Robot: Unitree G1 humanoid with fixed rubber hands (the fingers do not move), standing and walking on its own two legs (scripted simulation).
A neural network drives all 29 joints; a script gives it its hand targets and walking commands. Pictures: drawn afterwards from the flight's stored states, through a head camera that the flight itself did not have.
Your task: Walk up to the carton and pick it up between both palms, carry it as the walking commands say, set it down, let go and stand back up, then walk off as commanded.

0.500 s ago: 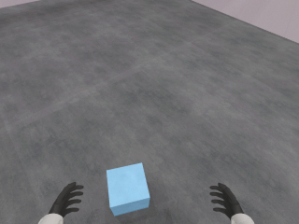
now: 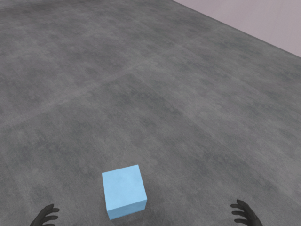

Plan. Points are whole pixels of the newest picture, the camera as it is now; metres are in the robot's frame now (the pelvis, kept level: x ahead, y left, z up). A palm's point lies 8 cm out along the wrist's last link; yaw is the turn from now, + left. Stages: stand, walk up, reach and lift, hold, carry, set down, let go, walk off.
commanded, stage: stand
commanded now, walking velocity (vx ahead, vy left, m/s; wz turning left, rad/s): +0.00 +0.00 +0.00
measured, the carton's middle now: (124, 192) +0.41 +0.08 -0.66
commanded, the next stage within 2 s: walk off in 1.58 s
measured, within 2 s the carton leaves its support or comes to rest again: neither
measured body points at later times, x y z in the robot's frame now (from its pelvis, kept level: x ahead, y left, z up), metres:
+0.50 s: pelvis +0.00 +0.00 +0.00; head +0.00 +0.02 +0.45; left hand +0.12 +0.30 -0.11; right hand +0.11 -0.30 -0.09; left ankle +0.01 +0.11 -0.74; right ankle -0.05 -0.14 -0.74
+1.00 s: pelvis -0.01 +0.00 +0.01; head -0.01 +0.02 +0.46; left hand +0.09 +0.31 -0.12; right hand +0.09 -0.31 -0.10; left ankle +0.01 +0.11 -0.74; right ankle -0.05 -0.14 -0.74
